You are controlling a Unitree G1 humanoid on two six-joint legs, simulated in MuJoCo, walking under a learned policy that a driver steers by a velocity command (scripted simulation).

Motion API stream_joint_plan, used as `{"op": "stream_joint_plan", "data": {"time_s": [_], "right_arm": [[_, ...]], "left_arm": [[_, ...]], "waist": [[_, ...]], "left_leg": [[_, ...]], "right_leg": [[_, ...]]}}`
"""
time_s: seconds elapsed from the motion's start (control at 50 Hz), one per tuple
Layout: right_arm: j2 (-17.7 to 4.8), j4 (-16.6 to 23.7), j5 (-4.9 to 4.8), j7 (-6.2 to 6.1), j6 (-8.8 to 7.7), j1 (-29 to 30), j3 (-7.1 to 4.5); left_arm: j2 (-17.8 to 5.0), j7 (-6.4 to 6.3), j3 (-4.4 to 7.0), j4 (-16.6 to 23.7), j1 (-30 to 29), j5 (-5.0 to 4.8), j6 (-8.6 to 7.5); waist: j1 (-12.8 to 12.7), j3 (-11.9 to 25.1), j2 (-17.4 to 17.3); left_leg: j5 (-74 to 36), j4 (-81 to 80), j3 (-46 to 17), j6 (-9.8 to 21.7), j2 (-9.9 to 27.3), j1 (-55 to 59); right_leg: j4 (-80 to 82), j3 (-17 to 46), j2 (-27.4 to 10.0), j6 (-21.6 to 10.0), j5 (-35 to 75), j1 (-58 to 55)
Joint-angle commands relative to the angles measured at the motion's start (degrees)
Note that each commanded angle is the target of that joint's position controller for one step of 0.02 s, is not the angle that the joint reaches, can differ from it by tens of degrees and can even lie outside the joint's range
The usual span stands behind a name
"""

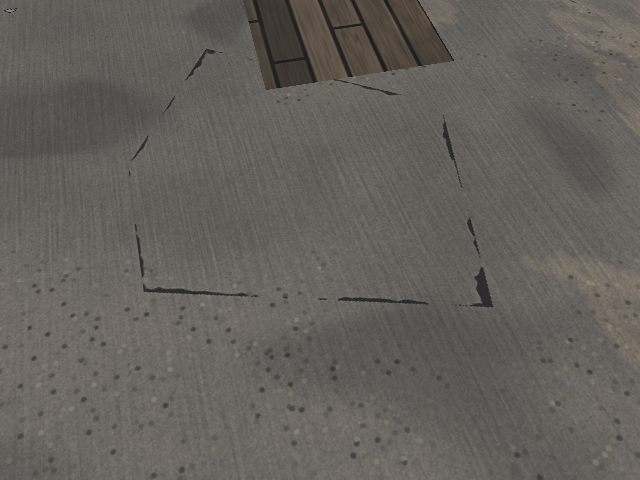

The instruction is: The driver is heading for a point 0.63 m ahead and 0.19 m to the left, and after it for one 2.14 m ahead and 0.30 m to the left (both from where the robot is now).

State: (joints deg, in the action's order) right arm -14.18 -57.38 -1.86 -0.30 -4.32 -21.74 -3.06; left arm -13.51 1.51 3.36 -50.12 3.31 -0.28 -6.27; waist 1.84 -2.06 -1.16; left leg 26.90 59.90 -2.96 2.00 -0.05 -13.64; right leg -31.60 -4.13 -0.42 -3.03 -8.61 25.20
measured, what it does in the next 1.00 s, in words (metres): walks ahead, turning left: left foot, then right foot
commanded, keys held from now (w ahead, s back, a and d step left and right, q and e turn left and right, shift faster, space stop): w+q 0.66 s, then w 0.10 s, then w+e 0.06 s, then e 0.18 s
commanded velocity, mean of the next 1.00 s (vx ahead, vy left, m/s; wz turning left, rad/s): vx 0.47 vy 0.00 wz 0.37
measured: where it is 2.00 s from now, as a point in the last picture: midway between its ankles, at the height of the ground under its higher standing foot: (254, 397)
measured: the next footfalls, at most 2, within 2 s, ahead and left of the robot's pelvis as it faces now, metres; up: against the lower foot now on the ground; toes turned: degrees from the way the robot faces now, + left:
left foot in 0.46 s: +0.40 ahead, +0.17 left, +0.00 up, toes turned +18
right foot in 0.96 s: +0.75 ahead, +0.10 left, +0.00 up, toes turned +22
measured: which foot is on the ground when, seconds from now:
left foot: up 0.00-0.44, down 0.46-0.98, up 1.00-1.00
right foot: down 0.00-0.48, up 0.50-0.94, down 0.96-1.00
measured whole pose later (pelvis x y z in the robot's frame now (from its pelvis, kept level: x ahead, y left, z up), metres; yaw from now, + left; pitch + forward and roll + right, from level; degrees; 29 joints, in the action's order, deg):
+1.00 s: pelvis +0.56 +0.12 -0.01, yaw +22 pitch +2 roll +0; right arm -16.0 -47.8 0.7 -1.3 -2.9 -17.6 -4.0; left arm -15.1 2.8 2.8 -46.5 3.1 0.9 -7.0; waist 2.6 -1.6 0.6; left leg 28.0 38.6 -3.3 1.7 -4.1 -5.2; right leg -28.5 -1.5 1.2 -3.0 -1.9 28.7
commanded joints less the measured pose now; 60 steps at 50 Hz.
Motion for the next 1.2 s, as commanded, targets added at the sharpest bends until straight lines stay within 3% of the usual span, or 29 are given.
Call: {"op": "stream_joint_plan", "data": {"time_s": [0.02, 0.06, 0.12, 0.24, 0.36, 0.42, 0.46, 0.48, 0.5, 0.52, 0.54, 0.56, 0.58, 0.6, 0.66, 0.72, 0.76, 0.82, 0.86, 0.92, 0.96, 0.98, 1.0, 1.02, 1.04, 1.06, 1.08, 1.14, 1.2], "right_arm": [[-7.19, 5.51, -0.73, -0.62, -1.62, 4.29, -1.81], [-4.4, 4.73, -0.27, -0.82, 0.24, 1.66, -2.15], [-2.7, 5.74, -0.12, -0.9, 1.91, 2.59, -2.33], [-2.07, 9.66, 0.69, 0.72, 1.43, 12.51, -2.09], [-1.51, 15.39, 0.59, 3.08, 1.54, 22.09, -1.2], [-4.56, 16.52, 0.42, 3.78, 1.89, 18.03, -2.57], [-10.31, 13.23, 0.07, 3.03, 2.02, 2.69, -5.72], [-16.1, 11.85, 0.23, 1.6, 2.56, -3.54, -7.35], [-18.86, 13.67, 0.43, 1.83, 1.74, -0.34, -7.22], [-13.67, 13.91, 1.02, 2.27, 1.15, -2.0, -5.56], [-10.95, 13.85, 1.21, 2.23, 0.5, 0.03, -4.83], [-9.24, 14.62, 1.0, 2.3, 0.04, 4.34, -4.28], [-7.41, 15.52, 1.13, 2.1, -0.15, 7.82, -3.68], [-6.8, 16.39, 1.55, 1.81, -0.2, 9.36, -3.31], [-9.09, 16.43, 1.13, 0.73, -0.45, 7.89, -3.72], [-9.4, 15.65, 1.1, -0.31, -0.29, 5.43, -3.66], [-8.79, 14.87, 1.04, -0.47, -0.13, 3.86, -3.4], [-8.98, 13.25, 1.26, -0.22, -0.43, 1.56, -3.24], [-8.54, 12.1, 1.55, -0.4, -0.16, 0.68, -2.97], [-9.3, 11.61, 2.16, -0.95, 0.61, 1.81, -2.96], [-9.71, 12.4, 2.08, -1.31, 0.99, 4.77, -2.78], [-8.16, 14.0, 3.28, -1.5, 0.87, 3.4, -2.08], [-3.59, 13.56, 3.34, -0.94, 0.26, -5.5, -0.64], [-7.89, 12.75, 2.54, -0.42, 0.1, -5.02, -1.07], [-9.91, 14.71, 1.21, -0.38, 0.39, 1.33, -1.66], [-10.22, 15.76, 1.29, -0.86, 1.04, 6.04, -1.77], [-10.16, 16.64, 1.92, -1.46, 1.84, 8.23, -2.03], [-7.37, 17.23, 2.26, -2.54, 3.43, 5.78, -1.86], [-6.63, 17.37, 2.52, -3.16, 3.53, 6.21, -1.68]], "left_arm": [[-5.95, -0.48, 1.42, -0.77, 9.11, 0.1, -0.19], [-4.18, -0.27, 1.02, -1.29, 6.21, 0.98, -0.65], [-6.03, -0.84, 1.68, -2.59, 7.16, 1.29, -1.14], [-8.23, -2.63, 2.13, -3.19, 9.64, 1.13, -0.53], [-10.26, -3.09, 2.95, -4.62, 15.53, -0.25, 1.74], [-12.77, -3.45, 3.67, -3.39, 13.17, -0.82, 2.9], [-13.18, -3.52, 3.53, -2.43, 11.06, -1.11, 3.44], [-9.42, -3.29, 2.3, -0.85, 12.35, 0.7, 2.75], [-3.22, -2.29, 0.33, 2.2, 15.72, 0.61, 0.5], [-8.35, -1.37, 1.31, 3.38, 8.54, -1.68, -1.89], [-8.9, -1.04, 1.45, 4.65, 5.23, -2.96, -2.87], [-8.27, -1.45, 1.44, 3.9, 5.23, -2.02, -3.07], [-9.19, -1.84, 2.1, 3.29, 5.8, -0.6, -2.55], [-9.37, -1.79, 2.41, 3.14, 6.92, -0.24, -1.64], [-7.47, -2.05, 2.27, 4.36, 5.63, 0.9, 0.18], [-5.97, -1.96, 1.55, 5.99, -0.01, 1.04, 0.43], [-4.83, -1.4, 0.93, 6.7, -3.35, 0.74, 0.09], [-5.25, -0.52, 0.5, 7.52, -6.72, -0.24, -0.28], [-6.11, 0.07, 0.48, 8.34, -8.19, 0.22, -0.73], [-7.71, 1.23, 0.9, 7.69, -4.46, 0.48, -1.46], [-10.61, 1.36, 2.22, 4.58, 6.2, 0.89, -1.64], [-14.58, 1.13, 2.99, 4.16, 12.12, 1.7, -1.51], [-16.42, 1.07, 2.95, 4.39, 12.84, 1.77, -0.65], [-12.76, 1.07, 2.37, 4.27, 14.43, 0.07, 0.34], [-11.89, 0.75, 2.16, 6.11, 9.98, -0.61, 1.13], [-10.83, 0.35, 1.8, 7.12, 6.82, -0.56, 1.99], [-10.83, -0.06, 1.69, 7.73, 5.27, -0.21, 2.57], [-11.01, -0.62, 1.96, 8.56, 3.49, 0.82, 3.63], [-13.03, -1.63, 3.0, 9.3, 4.56, 0.32, 4.47]], "waist": [[-5.29, 6.18, 5.28], [-1.98, 3.18, 7.51], [-0.83, 0.79, 5.81], [-2.93, -1.7, 3.69], [-5.76, -4.5, 2.85], [-1.53, 0.3, 6.11], [7.11, 8.62, 4.89], [7.38, 13.43, -5.57], [1.13, 20.31, -14.81], [5.09, 20.44, -6.29], [4.38, 13.51, -4.37], [1.3, 8.51, 1.49], [-0.72, 6.69, 1.64], [-2.27, 5.98, 0.77], [-3.05, 4.27, 0.52], [-1.03, 2.65, -1.17], [0.75, 2.19, -2.6], [2.94, 0.48, -4.13], [3.36, -0.71, -3.76], [1.2, 2.35, -4.68], [-4.79, 8.38, -3.83], [-5.69, 15.6, 2.96], [-1.9, 23.39, 16.66], [-4.37, 27.24, 11.56], [-5.04, 19.91, 8.05], [-4.85, 14.1, 2.7], [-3.91, 10.06, 0.95], [-0.31, 7.48, 5.89], [-0.69, 10.53, 7.04]], "left_leg": [[-5.93, 11.7, -2.7, 1.16, 6.25, -26.52], [-10.44, 7.83, -3.05, 1.19, 8.55, -19.95], [-15.6, 5.14, -3.18, 0.64, 8.96, -22.04], [-30.94, -13.04, -0.05, -0.17, 7.64, -25.37], [-25.22, -22.23, 5.3, 1.95, 5.89, -29.02], [-16.69, -22.51, 10.14, 5.02, 0.66, -18.55], [-19.53, -28.16, 10.03, 8.88, -3.86, 4.0], [-20.9, -29.03, -7.36, 12.57, 6.92, 20.48], [-10.69, -39.47, -41.95, 24.33, 19.1, 35.63], [-10.04, -44.06, -41.78, 21.41, 19.03, 35.74], [-13.8, -43.63, -32.82, 18.94, 17.23, 29.96], [-20.23, -43.72, -25.54, 16.91, 14.52, 20.59], [-25.53, -44.23, -20.63, 15.61, 12.57, 13.7], [-28.29, -45.43, -18.55, 15.24, 11.25, 9.12], [-33.68, -47.47, -14.53, 15.43, 9.43, 3.23], [-34.48, -47.9, -9.74, 13.21, 7.1, 2.2], [-31.09, -47.77, -7.31, 11.15, 5.45, 1.41], [-25.54, -48.38, -7.55, 10.34, 7.56, 4.07], [-33.87, -45.03, -7.19, 9.53, 9.11, 9.25], [-49.48, -37.79, -5.83, 7.21, 10.33, 14.66], [-59.89, -24.53, -2.31, 3.95, 6.4, 14.28], [-43.14, -8.84, -0.5, 1.02, 2.68, 4.15], [4.23, 12.73, 1.3, -4.05, -5.6, -15.07], [10.43, 18.13, -4.29, -4.3, -4.61, -19.44], [7.14, 19.49, -4.58, -4.39, -2.03, -23.73], [3.95, 17.21, -3.03, -4.39, -0.42, -24.51], [1.51, 14.23, -2.68, -4.45, 0.8, -23.34], [-0.39, 2.26, -1.87, -4.26, 1.3, -16.02], [-4.53, -5.73, -1.45, -5.61, 0.16, -13.84]], "right_leg": [[18.27, 21.99, -18.07, -8.47, -3.89, -25.22], [22.24, 13.76, -14.9, -6.7, -0.98, -16.28], [24.84, 6.64, -14.37, -7.44, 5.67, -13.7], [25.79, -3.14, -13.08, -5.95, 11.71, -17.91], [20.73, -7.04, -16.9, -5.22, 20.32, -30.61], [9.42, -9.44, -17.07, -3.37, 46.86, -32.68], [-12.53, -11.02, -13.78, -0.38, 47.38, -25.14], [-31.61, -10.84, -9.87, 2.31, 16.46, -8.72], [-49.66, 0.12, 3.21, 4.92, -24.9, 13.19], [-51.49, 9.67, 0.45, 3.01, -23.13, 19.52], [-48.58, 9.11, -1.96, 1.35, -18.39, 22.05], [-42.99, 9.03, -4.68, 1.13, -14.05, 19.12], [-38.03, 8.99, -6.38, 1.59, -11.79, 14.89], [-35.84, 9.25, -7.3, 2.12, -10.38, 11.13], [-27.65, 7.64, -6.65, 5.02, -6.17, 9.67], [-14.86, 6.49, -5.42, 6.38, 5.18, 10.45], [-6.31, 5.63, -3.91, 5.95, 13.16, 7.41], [-0.96, 4.88, -3.42, 4.5, 18.79, 6.78], [1.84, 4.51, -2.8, 2.62, 16.88, 9.12], [3.32, 3.37, -0.55, -0.49, 11.27, 5.19], [6.61, 1.95, 1.74, -3.02, 17.69, -8.43], [2.32, 12.53, -7.24, -7.18, 38.48, -24.18], [1.88, 33.07, -21.16, -19.05, 51.48, -42.59], [5.69, 39.05, -20.81, -19.52, 40.87, -44.03], [7.24, 34.02, -18.35, -17.01, 30.92, -37.83], [9.47, 29.75, -15.82, -14.68, 24.27, -29.46], [11.44, 28.18, -14.83, -13.87, 20.89, -21.42], [14.9, 23.76, -9.85, -11.88, 15.98, -9.75], [14.24, 22.98, -8.94, -11.9, 17.5, -9.1]]}}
